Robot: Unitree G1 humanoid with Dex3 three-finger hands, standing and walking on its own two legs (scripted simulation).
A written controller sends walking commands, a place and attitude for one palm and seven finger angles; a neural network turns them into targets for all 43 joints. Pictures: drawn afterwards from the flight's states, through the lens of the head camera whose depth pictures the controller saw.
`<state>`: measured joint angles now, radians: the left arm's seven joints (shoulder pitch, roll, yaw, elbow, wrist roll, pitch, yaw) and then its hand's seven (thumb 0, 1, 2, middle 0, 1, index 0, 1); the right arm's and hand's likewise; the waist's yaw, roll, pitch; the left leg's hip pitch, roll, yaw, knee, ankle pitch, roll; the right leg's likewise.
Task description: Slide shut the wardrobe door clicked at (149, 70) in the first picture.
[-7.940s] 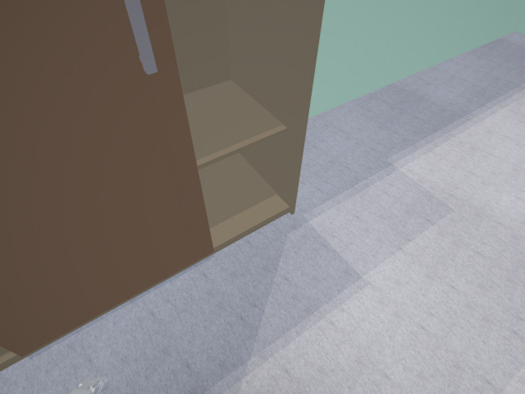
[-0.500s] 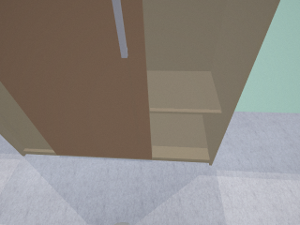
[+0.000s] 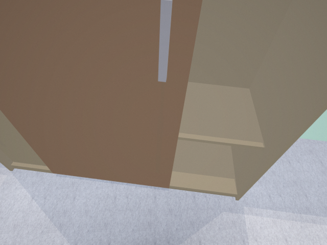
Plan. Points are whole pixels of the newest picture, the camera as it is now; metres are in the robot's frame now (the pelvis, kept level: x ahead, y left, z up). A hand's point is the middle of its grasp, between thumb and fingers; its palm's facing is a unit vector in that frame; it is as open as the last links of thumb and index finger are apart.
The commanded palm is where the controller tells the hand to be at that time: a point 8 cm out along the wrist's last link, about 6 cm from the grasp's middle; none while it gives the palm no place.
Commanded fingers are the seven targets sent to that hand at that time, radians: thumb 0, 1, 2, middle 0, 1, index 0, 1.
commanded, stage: come to a stop and stand still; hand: left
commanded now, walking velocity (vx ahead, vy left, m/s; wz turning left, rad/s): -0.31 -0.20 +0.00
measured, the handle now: (165, 41) +0.53 +0.06 +0.24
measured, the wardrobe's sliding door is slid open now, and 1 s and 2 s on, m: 0.43 0.43 0.43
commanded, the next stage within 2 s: look again from close up in 1.66 s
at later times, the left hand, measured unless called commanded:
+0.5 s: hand out of the picture +0.10 +0.14 -0.16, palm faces +0.05 -0.96 -0.29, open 7.3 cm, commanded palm none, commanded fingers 0.00 0.90 0.90 -0.20 -0.30 -0.20 -0.30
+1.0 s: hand out of the picture -0.02 +0.18 -0.18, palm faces +0.06 -0.98 -0.20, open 7.4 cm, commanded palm none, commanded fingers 0.00 0.90 0.90 -0.20 -0.30 -0.20 -0.30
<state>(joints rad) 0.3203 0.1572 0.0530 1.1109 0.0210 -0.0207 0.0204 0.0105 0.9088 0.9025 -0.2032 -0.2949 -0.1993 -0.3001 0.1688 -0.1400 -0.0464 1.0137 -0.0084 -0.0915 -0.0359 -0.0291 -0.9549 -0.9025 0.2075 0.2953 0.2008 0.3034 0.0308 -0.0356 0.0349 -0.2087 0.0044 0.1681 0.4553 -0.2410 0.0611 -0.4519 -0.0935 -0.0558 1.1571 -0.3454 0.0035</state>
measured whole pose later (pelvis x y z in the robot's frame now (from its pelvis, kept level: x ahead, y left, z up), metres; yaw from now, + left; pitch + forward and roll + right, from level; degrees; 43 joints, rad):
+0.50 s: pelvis +0.04 -0.04 +0.00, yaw +1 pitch +0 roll +2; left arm 0.17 0.13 0.03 0.99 0.02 0.02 0.04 0.01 0.92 0.90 -0.21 -0.30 -0.20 -0.30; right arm 0.21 -0.20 -0.08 1.05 -0.01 0.07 -0.02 0.00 -0.91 -0.90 0.20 0.29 0.20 0.30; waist 0.01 0.06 0.10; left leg -0.41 0.00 -0.02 1.09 -0.46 -0.05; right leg -0.34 -0.04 -0.08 0.52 -0.19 -0.05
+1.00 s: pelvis -0.01 +0.00 +0.00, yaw -1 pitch +1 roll +2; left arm 0.31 0.17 0.03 1.10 0.02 0.03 0.03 0.01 0.91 0.90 -0.20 -0.29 -0.20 -0.30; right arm 0.30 -0.13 -0.01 1.09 -0.01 0.01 -0.04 0.01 -0.93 -0.90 0.21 0.30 0.20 0.30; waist 0.03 -0.04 -0.01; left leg -0.16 -0.04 0.05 0.39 -0.24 0.04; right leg -0.25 -0.04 -0.01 0.62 -0.35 0.02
